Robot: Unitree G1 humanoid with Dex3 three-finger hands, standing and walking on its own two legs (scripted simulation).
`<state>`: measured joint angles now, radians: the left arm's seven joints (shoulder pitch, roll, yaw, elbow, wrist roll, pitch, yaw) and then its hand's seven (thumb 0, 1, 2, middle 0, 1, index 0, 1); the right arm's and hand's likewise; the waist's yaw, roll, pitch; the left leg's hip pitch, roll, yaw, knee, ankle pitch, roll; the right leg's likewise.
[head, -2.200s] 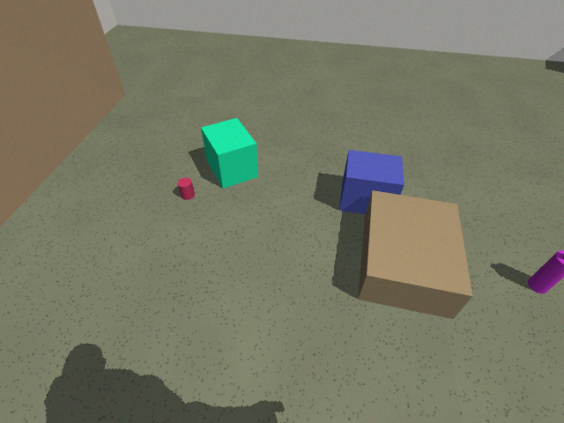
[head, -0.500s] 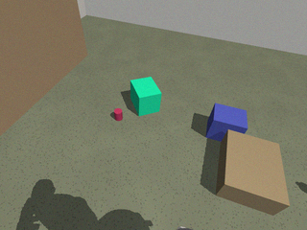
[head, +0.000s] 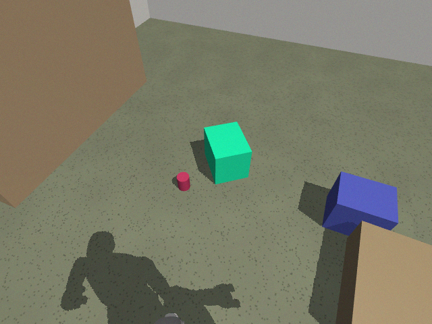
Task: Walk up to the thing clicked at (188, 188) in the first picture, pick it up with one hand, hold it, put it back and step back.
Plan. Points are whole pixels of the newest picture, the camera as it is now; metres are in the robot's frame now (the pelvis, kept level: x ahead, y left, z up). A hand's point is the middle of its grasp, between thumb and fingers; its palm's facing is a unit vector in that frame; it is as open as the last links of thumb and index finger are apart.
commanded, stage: walk up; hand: left
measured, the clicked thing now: (183, 181) +0.96 +0.20 -0.73
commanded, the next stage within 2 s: none
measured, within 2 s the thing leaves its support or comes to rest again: neither
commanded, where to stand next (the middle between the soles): +0.56 -0.03 m, yaw -1 degrees
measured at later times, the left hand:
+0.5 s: hand (107, 261) +0.29 +0.26 -0.14, palm faces -0.09 -0.91 -0.40, open 7.3 cm
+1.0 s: hand (121, 223) +0.40 +0.26 -0.17, palm faces -0.05 -0.94 -0.35, open 7.3 cm
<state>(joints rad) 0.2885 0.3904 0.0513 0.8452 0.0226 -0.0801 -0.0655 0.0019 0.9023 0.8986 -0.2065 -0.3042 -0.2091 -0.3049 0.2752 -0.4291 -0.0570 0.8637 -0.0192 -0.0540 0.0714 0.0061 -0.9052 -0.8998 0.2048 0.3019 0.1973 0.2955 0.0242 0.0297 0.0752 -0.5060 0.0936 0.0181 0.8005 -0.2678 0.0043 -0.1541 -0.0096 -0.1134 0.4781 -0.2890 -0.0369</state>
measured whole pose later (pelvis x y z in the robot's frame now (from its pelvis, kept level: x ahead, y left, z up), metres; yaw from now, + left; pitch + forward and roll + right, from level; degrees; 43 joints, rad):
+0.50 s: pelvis +0.21 -0.02 -0.02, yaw -2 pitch -3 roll +1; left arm 0.29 0.44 0.07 0.87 0.03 -0.06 -0.09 0.00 0.91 0.90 -0.20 -0.30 -0.21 -0.30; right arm 0.36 -0.44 -0.05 0.83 -0.01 -0.06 0.05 0.01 -0.90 -0.90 0.21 0.30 0.20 0.30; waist -0.02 0.00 0.05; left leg -0.18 0.10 0.10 0.66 -0.42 0.00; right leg -0.40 -0.07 -0.05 0.63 -0.20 -0.02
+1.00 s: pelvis +0.38 -0.01 -0.01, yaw +0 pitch -3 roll +0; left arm 0.35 0.44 0.03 0.88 0.01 -0.03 -0.04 0.01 0.90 0.90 -0.20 -0.30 -0.21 -0.30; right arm 0.27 -0.41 -0.05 0.83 -0.01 -0.08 0.05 0.01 -0.90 -0.90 0.21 0.30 0.20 0.30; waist 0.01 -0.05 0.08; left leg -0.35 0.03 0.09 0.64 -0.24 0.04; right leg -0.36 -0.04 0.00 1.05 -0.46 -0.04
